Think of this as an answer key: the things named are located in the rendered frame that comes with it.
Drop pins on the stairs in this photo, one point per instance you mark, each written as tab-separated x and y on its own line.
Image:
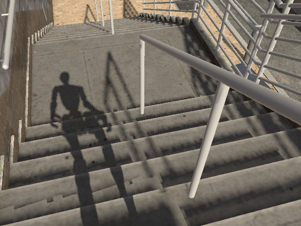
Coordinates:
95	29
124	168

